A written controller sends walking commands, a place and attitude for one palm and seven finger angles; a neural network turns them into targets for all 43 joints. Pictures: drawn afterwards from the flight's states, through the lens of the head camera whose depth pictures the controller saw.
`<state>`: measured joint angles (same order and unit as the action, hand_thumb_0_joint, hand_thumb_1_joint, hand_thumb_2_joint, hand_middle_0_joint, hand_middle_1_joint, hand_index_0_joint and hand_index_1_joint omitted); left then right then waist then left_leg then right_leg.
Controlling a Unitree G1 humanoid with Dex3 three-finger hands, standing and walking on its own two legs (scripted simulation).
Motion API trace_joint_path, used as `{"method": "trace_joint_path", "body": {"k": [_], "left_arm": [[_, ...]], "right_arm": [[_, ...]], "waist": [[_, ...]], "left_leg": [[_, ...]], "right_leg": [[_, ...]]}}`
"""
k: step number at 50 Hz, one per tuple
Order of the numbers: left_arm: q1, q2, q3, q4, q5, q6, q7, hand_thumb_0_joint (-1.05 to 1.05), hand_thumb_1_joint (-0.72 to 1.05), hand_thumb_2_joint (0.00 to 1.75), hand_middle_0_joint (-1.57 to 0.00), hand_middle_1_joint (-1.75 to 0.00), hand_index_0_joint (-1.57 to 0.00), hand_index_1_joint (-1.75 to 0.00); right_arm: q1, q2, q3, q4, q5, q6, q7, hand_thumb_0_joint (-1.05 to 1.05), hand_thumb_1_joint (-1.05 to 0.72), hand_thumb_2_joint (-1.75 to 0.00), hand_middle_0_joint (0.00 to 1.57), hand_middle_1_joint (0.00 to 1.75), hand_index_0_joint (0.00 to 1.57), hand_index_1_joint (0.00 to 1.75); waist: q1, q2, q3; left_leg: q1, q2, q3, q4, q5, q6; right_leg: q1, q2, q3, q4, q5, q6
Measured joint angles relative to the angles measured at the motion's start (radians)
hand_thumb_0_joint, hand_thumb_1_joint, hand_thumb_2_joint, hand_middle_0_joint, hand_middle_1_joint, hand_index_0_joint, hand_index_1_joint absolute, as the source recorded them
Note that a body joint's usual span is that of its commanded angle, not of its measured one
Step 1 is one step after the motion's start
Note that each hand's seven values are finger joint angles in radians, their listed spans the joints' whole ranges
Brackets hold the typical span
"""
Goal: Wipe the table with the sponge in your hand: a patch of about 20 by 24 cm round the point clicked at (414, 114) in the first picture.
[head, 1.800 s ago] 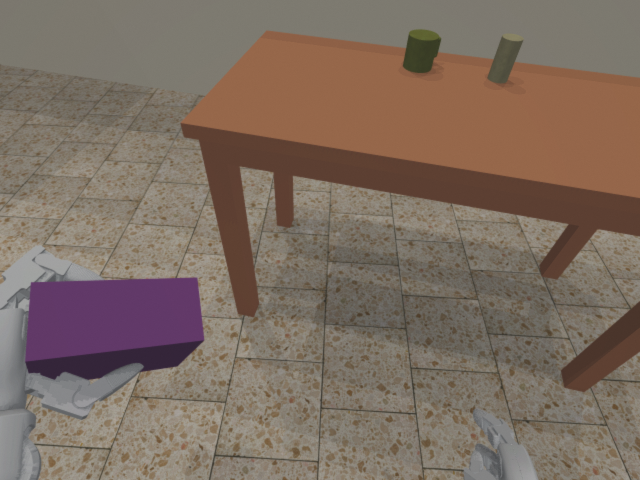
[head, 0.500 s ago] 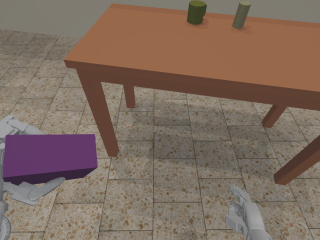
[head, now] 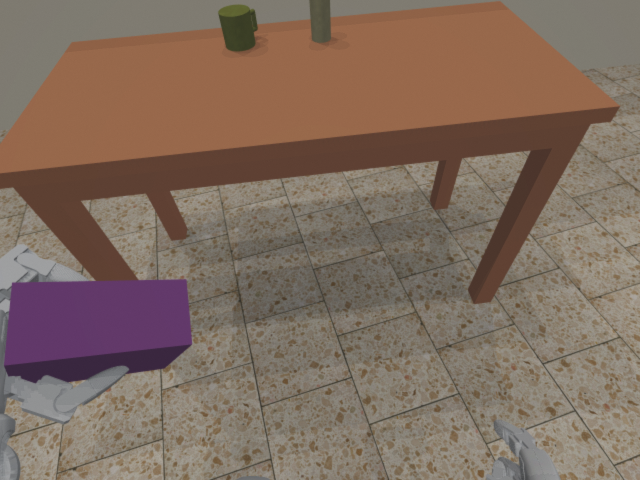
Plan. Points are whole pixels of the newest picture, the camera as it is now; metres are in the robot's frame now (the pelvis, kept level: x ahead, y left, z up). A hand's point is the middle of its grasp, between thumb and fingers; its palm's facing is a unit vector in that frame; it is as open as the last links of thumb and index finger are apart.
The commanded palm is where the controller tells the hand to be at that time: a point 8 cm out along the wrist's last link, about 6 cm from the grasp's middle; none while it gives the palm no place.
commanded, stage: turn to face it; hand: left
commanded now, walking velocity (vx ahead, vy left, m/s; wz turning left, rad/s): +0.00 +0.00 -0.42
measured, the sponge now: (128, 331) +0.23 +0.20 +0.14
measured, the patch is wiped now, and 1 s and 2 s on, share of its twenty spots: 0.00 0.00 0.00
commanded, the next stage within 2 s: take the last steps up to it in 0.38 s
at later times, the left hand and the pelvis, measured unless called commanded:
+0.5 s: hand (164, 371) +0.19 +0.15 +0.14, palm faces +0.27 -0.84 -0.48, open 10.5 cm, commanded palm +0.14 +0.20 +0.18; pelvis -0.07 -0.05 -0.02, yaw -10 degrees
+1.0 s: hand (181, 368) +0.19 +0.13 +0.15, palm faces +0.28 -0.84 -0.47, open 10.5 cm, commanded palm +0.15 +0.17 +0.18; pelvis -0.05 -0.08 -0.01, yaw -9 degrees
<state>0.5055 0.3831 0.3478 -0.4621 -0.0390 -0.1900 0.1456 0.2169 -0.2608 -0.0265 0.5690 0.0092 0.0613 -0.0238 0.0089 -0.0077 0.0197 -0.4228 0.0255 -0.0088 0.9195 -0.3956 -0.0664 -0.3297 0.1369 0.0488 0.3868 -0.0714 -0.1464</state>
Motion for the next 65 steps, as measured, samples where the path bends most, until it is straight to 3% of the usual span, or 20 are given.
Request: {"method": "trace_joint_path", "body": {"k": [9, 12, 14, 17, 19, 21, 22, 24, 26, 28, 33, 37, 41, 43, 46, 49, 51, 54, 58, 65], "left_arm": [[-0.032, -0.013, -0.031, 0.011, 0.019, 0.006, -0.010, -0.01, -0.52, 1.00, -0.68, -1.36, -0.68, -1.37], [-0.039, -0.007, -0.023, -0.014, 0.018, 0.001, -0.021, -0.01, -0.52, 1.00, -0.68, -1.36, -0.68, -1.37], [-0.059, 0.011, -0.006, -0.022, 0.025, 0.002, -0.025, -0.01, -0.52, 1.00, -0.68, -1.36, -0.68, -1.37], [-0.039, 0.019, 0.024, -0.008, 0.026, 0.006, -0.039, -0.01, -0.52, 1.00, -0.68, -1.36, -0.68, -1.37], [-0.012, 0.000, 0.026, 0.003, 0.022, 0.014, -0.034, -0.01, -0.52, 1.00, -0.68, -1.36, -0.68, -1.37], [-0.001, -0.012, 0.023, -0.001, 0.027, 0.025, -0.025, -0.01, -0.52, 1.00, -0.68, -1.36, -0.68, -1.37], [-0.009, -0.013, 0.022, -0.008, 0.032, 0.028, -0.022, -0.01, -0.52, 1.00, -0.68, -1.36, -0.68, -1.37], [-0.070, -0.034, 0.003, 0.002, 0.044, 0.022, -0.018, -0.01, -0.52, 1.00, -0.68, -1.36, -0.68, -1.37], [-0.118, -0.051, -0.021, 0.008, 0.044, 0.021, -0.017, -0.01, -0.52, 1.00, -0.68, -1.36, -0.68, -1.37], [-0.106, -0.055, -0.028, -0.015, 0.039, 0.017, -0.014, -0.01, -0.52, 1.00, -0.68, -1.36, -0.68, -1.37], [0.017, 0.011, -0.006, -0.080, 0.036, -0.026, -0.011, -0.01, -0.52, 1.00, -0.68, -1.36, -0.68, -1.37], [0.052, 0.048, 0.021, -0.077, 0.040, -0.052, -0.001, -0.01, -0.52, 1.00, -0.68, -1.36, -0.68, -1.37], [0.021, 0.017, 0.022, -0.027, 0.043, -0.061, 0.007, -0.01, -0.52, 1.00, -0.68, -1.36, -0.68, -1.37], [-0.005, -0.012, 0.013, 0.010, 0.051, -0.056, 0.009, -0.01, -0.52, 1.00, -0.68, -1.36, -0.68, -1.37], [-0.013, -0.036, 0.002, 0.060, 0.062, -0.035, 0.003, -0.01, -0.52, 1.00, -0.68, -1.36, -0.68, -1.37], [-0.010, -0.049, -0.015, 0.073, 0.065, -0.011, 0.000, -0.01, -0.52, 1.00, -0.68, -1.36, -0.68, -1.37], [-0.027, -0.045, -0.025, 0.065, 0.071, -0.011, -0.003, -0.01, -0.52, 1.00, -0.68, -1.36, -0.68, -1.37], [-0.084, -0.053, -0.051, 0.068, 0.067, -0.027, -0.016, -0.01, -0.52, 1.00, -0.68, -1.36, -0.68, -1.37], [-0.063, -0.057, -0.040, 0.047, 0.054, -0.066, -0.028, -0.01, -0.52, 1.00, -0.68, -1.36, -0.68, -1.37], [0.012, -0.015, 0.003, 0.012, 0.051, -0.088, -0.015, -0.01, -0.52, 1.01, -0.68, -1.36, -0.68, -1.37]], "right_arm": [[-0.003, 0.019, 0.002, -0.032, -0.004, 0.016, 0.006, 0.01, -0.91, -0.90, 0.20, 0.30, 0.20, 0.30], [-0.007, 0.024, 0.008, -0.055, -0.007, 0.011, 0.010, 0.01, -0.91, -0.90, 0.20, 0.30, 0.20, 0.30], [-0.018, 0.046, 0.007, -0.065, -0.012, -0.002, 0.005, 0.01, -0.91, -0.90, 0.20, 0.30, 0.20, 0.30], [-0.003, 0.074, 0.008, -0.058, -0.007, -0.040, 0.006, 0.01, -0.90, -0.90, 0.20, 0.30, 0.20, 0.30], [0.013, 0.077, 0.015, -0.045, 0.002, -0.068, 0.006, 0.01, -0.90, -0.90, 0.20, 0.30, 0.20, 0.30], [0.028, 0.078, 0.026, -0.033, 0.009, -0.097, 0.005, 0.01, -0.90, -0.90, 0.20, 0.30, 0.20, 0.30], [0.032, 0.080, 0.030, -0.027, 0.012, -0.111, 0.006, 0.01, -0.90, -0.90, 0.20, 0.30, 0.20, 0.30], [0.009, 0.075, 0.030, 0.010, 0.011, -0.125, 0.004, 0.01, -0.90, -0.90, 0.20, 0.30, 0.20, 0.30], [-0.018, 0.068, 0.028, 0.047, 0.007, -0.118, 0.000, 0.01, -0.90, -0.90, 0.20, 0.30, 0.20, 0.30], [-0.038, 0.058, 0.028, 0.061, 0.001, -0.101, -0.003, 0.01, -0.90, -0.90, 0.20, 0.30, 0.20, 0.30], [-0.017, 0.044, 0.017, 0.044, -0.008, -0.084, -0.018, 0.01, -0.91, -0.90, 0.20, 0.30, 0.20, 0.30], [0.032, 0.022, 0.000, 0.038, -0.011, -0.096, -0.030, 0.01, -0.91, -0.90, 0.20, 0.30, 0.20, 0.30], [0.063, -0.002, -0.015, 0.036, -0.014, -0.112, -0.042, 0.01, -0.91, -0.90, 0.20, 0.30, 0.20, 0.30], [0.071, -0.003, -0.018, 0.039, -0.014, -0.126, -0.048, 0.01, -0.91, -0.90, 0.20, 0.30, 0.20, 0.30], [0.075, 0.019, -0.014, 0.058, -0.010, -0.143, -0.042, 0.01, -0.91, -0.90, 0.20, 0.30, 0.20, 0.30], [0.074, 0.046, 0.004, 0.069, -0.013, -0.158, -0.039, 0.01, -0.91, -0.90, 0.20, 0.30, 0.20, 0.30], [0.066, 0.061, 0.017, 0.071, -0.015, -0.165, -0.035, 0.01, -0.90, -0.90, 0.20, 0.30, 0.20, 0.30], [0.027, 0.073, 0.019, 0.108, -0.012, -0.150, -0.020, 0.01, -0.90, -0.90, 0.20, 0.30, 0.20, 0.30], [-0.007, 0.072, 0.022, 0.114, -0.013, -0.123, -0.008, 0.01, -0.90, -0.90, 0.20, 0.30, 0.20, 0.30], [-0.010, 0.040, 0.001, 0.058, -0.014, -0.116, -0.010, 0.01, -0.90, -0.90, 0.20, 0.30, 0.20, 0.30]], "waist": [[0.012, -0.037, -0.058], [0.006, -0.018, -0.057], [0.001, -0.025, -0.019], [0.007, -0.014, -0.005], [0.019, 0.024, -0.003], [0.036, 0.053, 0.014], [0.044, 0.059, 0.025], [0.042, 0.077, 0.064], [0.033, 0.061, 0.089], [0.010, 0.041, 0.096], [-0.050, -0.006, 0.039], [-0.050, -0.033, -0.016], [-0.036, -0.027, -0.036], [-0.033, -0.007, -0.039], [-0.026, 0.014, -0.054], [-0.013, 0.036, -0.055], [-0.002, 0.051, -0.041], [0.007, 0.060, -0.006], [0.001, 0.045, 0.014], [0.003, 0.003, 0.047]], "left_leg": [[0.136, -0.044, 0.037, -0.294, -0.068, 0.048], [0.227, -0.020, 0.055, -0.497, -0.029, 0.095], [0.220, -0.003, 0.065, -0.502, 0.139, 0.076], [0.216, 0.023, 0.081, -0.447, 0.118, 0.031], [0.213, 0.064, 0.086, -0.409, 0.086, 0.000], [0.201, 0.109, 0.090, -0.339, 0.045, -0.027], [0.185, 0.129, 0.090, -0.284, 0.017, -0.034], [0.115, 0.142, 0.042, -0.124, -0.052, -0.007], [0.043, 0.092, 0.004, 0.043, -0.099, 0.008], [-0.001, 0.050, 0.004, 0.133, -0.078, 0.018], [0.020, 0.005, 0.064, -0.020, -0.040, 0.038], [0.111, -0.010, 0.105, -0.254, -0.047, 0.064], [0.214, -0.012, 0.107, -0.452, 0.049, 0.088], [0.218, -0.004, 0.098, -0.445, 0.137, 0.089], [0.224, 0.004, 0.088, -0.418, 0.108, 0.076], [0.228, 0.017, 0.084, -0.388, 0.074, 0.057], [0.202, 0.029, 0.074, -0.313, 0.032, 0.054], [0.079, 0.018, 0.041, -0.006, -0.026, 0.062], [-0.069, 0.025, 0.041, 0.221, 0.061, 0.043], [-0.083, 0.069, 0.105, -0.114, 0.142, 0.046]], "right_leg": [[-0.014, 0.026, 0.063, -0.116, 0.108, 0.017], [-0.065, 0.062, 0.048, -0.070, 0.067, 0.087], [-0.161, 0.061, 0.019, 0.192, -0.137, 0.155], [-0.239, -0.002, -0.020, 0.561, -0.284, 0.180], [-0.191, -0.062, -0.050, 0.524, -0.335, 0.185], [-0.091, -0.108, -0.074, 0.351, -0.290, 0.190], [-0.048, -0.124, -0.090, 0.269, -0.209, 0.177], [-0.056, -0.100, -0.120, 0.291, -0.182, 0.110], [-0.060, -0.099, -0.122, 0.297, -0.197, 0.072], [-0.053, -0.100, -0.111, 0.262, -0.180, 0.060], [-0.027, -0.102, -0.093, 0.141, -0.110, 0.055], [-0.013, -0.112, -0.090, 0.092, -0.091, 0.052], [-0.017, -0.112, -0.095, 0.154, -0.173, 0.076], [-0.037, -0.111, -0.103, 0.264, -0.302, 0.110], [-0.059, -0.135, -0.133, 0.410, -0.361, 0.143], [-0.001, -0.159, -0.172, 0.326, -0.370, 0.157], [0.046, -0.159, -0.194, 0.220, -0.271, 0.137], [0.047, -0.160, -0.220, 0.253, -0.255, 0.075], [0.086, -0.170, -0.216, 0.174, -0.244, 0.075], [0.139, -0.211, -0.189, 0.078, -0.225, 0.098]]}}
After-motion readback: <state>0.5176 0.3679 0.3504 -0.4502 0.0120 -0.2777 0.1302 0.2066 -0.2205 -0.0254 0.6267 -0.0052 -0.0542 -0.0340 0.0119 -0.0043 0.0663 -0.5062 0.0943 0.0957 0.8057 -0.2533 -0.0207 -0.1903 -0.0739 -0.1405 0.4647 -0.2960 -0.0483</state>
